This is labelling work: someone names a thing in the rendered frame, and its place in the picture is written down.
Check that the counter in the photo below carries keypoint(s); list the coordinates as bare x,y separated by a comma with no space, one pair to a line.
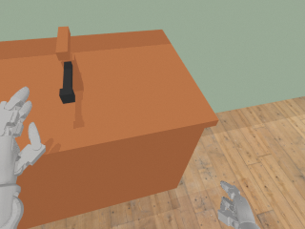
131,132

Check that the right robot hand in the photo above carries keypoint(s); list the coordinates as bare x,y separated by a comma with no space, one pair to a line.
235,212

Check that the left robot hand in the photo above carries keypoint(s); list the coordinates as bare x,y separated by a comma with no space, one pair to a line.
12,116

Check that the robot left forearm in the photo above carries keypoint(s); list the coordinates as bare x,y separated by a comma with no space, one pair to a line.
11,207

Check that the tap lever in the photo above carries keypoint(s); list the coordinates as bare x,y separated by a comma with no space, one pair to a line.
66,93

